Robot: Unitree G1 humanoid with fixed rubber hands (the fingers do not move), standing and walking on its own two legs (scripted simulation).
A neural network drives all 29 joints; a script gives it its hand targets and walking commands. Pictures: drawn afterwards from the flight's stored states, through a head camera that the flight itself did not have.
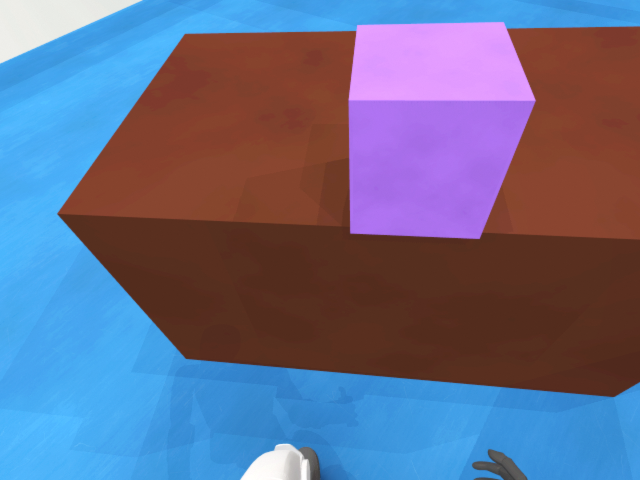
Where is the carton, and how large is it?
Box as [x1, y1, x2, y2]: [349, 22, 535, 238]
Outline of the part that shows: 503,22 357,25 349,93 350,233 479,238 535,100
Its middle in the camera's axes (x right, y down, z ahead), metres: +0.15 -0.16 +0.61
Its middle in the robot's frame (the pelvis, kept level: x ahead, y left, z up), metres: +0.60 -0.08 +0.08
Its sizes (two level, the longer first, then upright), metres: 0.210 0.200 0.250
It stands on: a pedestal, 0.72 m high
